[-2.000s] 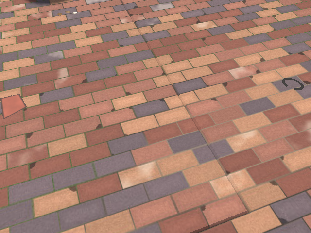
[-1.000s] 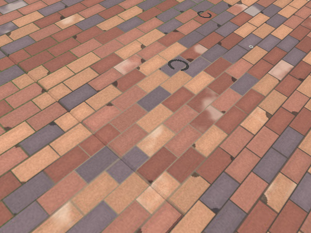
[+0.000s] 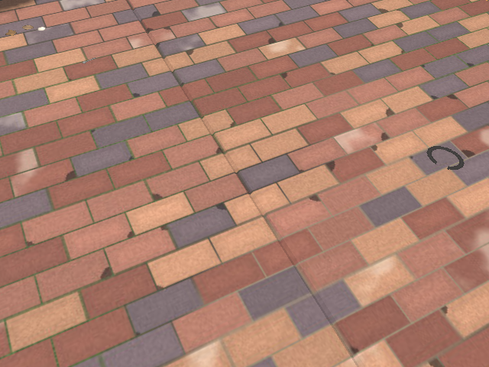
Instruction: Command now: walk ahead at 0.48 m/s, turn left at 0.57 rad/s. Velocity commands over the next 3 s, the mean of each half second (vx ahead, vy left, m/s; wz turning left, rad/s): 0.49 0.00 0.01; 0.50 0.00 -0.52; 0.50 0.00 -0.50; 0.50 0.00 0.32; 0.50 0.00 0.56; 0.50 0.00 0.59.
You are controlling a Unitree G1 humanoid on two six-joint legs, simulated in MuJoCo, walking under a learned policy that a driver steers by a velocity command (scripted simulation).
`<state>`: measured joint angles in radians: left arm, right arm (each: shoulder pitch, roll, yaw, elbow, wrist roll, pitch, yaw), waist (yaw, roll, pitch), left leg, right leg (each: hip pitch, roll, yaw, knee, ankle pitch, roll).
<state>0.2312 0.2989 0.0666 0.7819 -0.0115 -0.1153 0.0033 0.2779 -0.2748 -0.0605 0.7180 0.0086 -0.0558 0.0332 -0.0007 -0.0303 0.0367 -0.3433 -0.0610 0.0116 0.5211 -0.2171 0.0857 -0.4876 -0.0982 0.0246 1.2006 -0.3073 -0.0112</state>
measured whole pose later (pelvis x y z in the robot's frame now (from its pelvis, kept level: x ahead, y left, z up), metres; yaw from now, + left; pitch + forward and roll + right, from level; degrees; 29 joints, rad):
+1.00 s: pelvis +0.62 +0.04 +0.00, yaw -20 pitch +1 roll +1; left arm 0.32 0.31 0.06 0.70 -0.03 -0.03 0.00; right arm 0.22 -0.26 -0.04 0.67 -0.01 -0.10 0.00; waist 0.00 -0.04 0.00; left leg -0.30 -0.02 0.02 0.48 -0.20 0.02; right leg -0.48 0.01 0.08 1.20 -0.36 -0.01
